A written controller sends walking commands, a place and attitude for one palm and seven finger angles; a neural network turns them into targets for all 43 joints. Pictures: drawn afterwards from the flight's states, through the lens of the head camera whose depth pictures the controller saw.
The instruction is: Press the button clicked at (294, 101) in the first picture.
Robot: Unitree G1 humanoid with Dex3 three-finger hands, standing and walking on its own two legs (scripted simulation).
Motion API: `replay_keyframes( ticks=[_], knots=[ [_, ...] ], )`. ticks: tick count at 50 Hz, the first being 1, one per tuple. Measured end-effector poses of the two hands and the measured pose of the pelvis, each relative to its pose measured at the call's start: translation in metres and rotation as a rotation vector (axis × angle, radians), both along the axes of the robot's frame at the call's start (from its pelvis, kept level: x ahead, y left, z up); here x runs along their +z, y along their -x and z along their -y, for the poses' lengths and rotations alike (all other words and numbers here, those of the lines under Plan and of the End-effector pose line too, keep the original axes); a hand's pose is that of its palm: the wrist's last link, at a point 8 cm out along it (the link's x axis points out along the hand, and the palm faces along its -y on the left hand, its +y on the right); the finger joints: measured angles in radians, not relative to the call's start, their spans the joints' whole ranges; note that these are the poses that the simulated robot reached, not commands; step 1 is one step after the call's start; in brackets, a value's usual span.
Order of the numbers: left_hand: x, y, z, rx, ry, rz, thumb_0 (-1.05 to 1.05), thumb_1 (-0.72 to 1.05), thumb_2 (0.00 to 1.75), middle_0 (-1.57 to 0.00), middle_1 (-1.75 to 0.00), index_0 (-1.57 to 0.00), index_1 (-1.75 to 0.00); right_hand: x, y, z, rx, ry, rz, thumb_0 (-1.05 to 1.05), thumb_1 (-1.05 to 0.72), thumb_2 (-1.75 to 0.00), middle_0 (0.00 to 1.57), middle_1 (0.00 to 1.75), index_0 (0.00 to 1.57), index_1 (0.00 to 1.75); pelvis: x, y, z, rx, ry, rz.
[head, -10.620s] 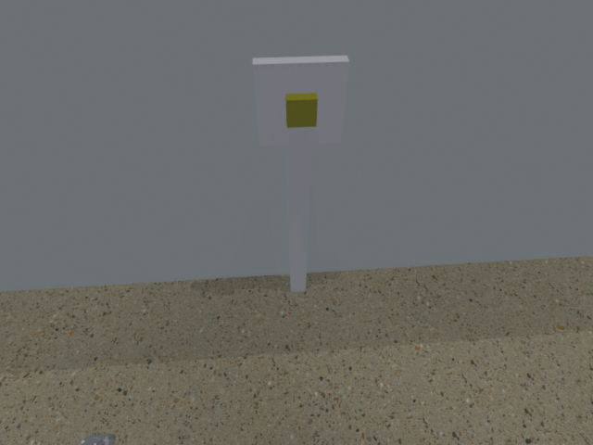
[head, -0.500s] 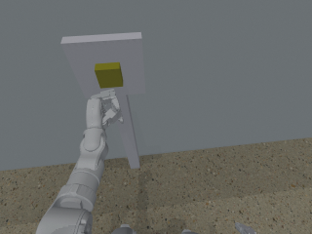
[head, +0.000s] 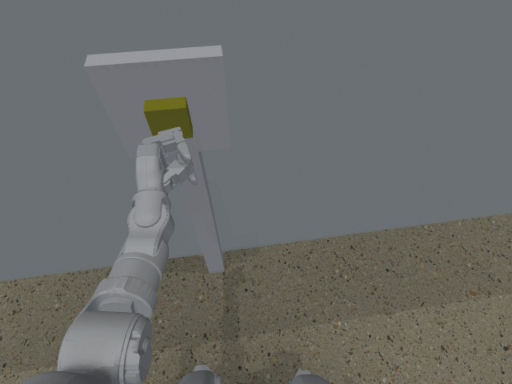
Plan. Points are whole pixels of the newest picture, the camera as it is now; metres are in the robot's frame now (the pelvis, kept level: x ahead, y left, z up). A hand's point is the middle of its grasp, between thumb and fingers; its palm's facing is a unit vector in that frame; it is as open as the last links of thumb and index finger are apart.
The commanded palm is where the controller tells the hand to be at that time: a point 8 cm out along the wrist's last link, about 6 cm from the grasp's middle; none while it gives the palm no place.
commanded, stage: press the button with the knuckle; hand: left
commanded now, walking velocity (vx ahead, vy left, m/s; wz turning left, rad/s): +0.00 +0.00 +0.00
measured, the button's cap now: (169, 118) +0.52 +0.13 +0.11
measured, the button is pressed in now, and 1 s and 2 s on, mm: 0 13 0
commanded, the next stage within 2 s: hold the button down briefly in 0.62 s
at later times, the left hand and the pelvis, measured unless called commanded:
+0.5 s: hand (192, 150) +0.47 +0.10 +0.09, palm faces +0.09 -1.00 -0.03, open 3.0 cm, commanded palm +0.45 +0.15 +0.08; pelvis -0.01 +0.00 +0.00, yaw +0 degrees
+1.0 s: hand (190, 146) +0.48 +0.10 +0.08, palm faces +0.08 -1.00 -0.03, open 2.6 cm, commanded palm +0.48 +0.16 +0.08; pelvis -0.03 +0.01 -0.01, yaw +1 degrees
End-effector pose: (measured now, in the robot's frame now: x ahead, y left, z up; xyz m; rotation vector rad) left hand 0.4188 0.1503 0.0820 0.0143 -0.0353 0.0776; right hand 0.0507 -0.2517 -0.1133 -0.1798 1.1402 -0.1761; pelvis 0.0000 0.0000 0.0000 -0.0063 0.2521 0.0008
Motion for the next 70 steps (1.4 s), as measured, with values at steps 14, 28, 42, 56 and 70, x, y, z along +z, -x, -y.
replay_keyframes(
  ticks=[14, 28, 42, 56, 70],
  knots=[
    [0.005, -0.012, 0.008, 0.009, -0.008, 0.010, 0.01, 0.90, 0.90, -1.30, -1.50, -1.30, -1.50, -0.004, 0.018, 0.002, -0.022, -0.005, -0.046, 0.01, -0.91, -0.90, 0.20, 0.30, 0.20, 0.30, -0.002, 0.003, 0.002, -0.005, -0.002, -0.011],
    [0.004, -0.028, 0.002, 0.014, -0.014, 0.002, -0.02, 0.86, 0.92, -1.30, -1.50, -1.30, -1.50, -0.006, 0.032, 0.007, -0.027, 0.020, -0.092, 0.01, -0.91, -0.90, 0.20, 0.30, 0.20, 0.30, -0.005, 0.008, 0.004, 0.006, 0.003, -0.034],
    [0.002, -0.038, -0.002, 0.003, -0.021, -0.002, -0.06, 0.80, 0.99, -1.30, -1.50, -1.33, -1.50, -0.007, 0.057, 0.007, -0.032, 0.052, -0.141, 0.01, -0.91, -0.90, 0.20, 0.30, 0.20, 0.30, -0.012, 0.019, 0.000, 0.019, 0.018, -0.060],
    [0.001, -0.039, -0.003, -0.004, -0.014, -0.008, -0.07, 0.77, 1.00, -1.30, -1.50, -1.36, -1.50, -0.005, 0.077, -0.004, -0.038, 0.064, -0.144, 0.01, -0.91, -0.90, 0.20, 0.30, 0.20, 0.30, -0.016, 0.031, -0.009, 0.018, 0.028, -0.068],
    [-0.003, -0.024, -0.006, -0.005, 0.015, 0.000, -0.09, 0.76, 0.94, -1.30, -1.50, -1.33, -1.50, -0.003, 0.067, -0.016, -0.033, 0.039, -0.119, 0.01, -0.91, -0.90, 0.20, 0.30, 0.20, 0.30, -0.013, 0.027, -0.018, 0.000, 0.026, -0.050]
  ],
)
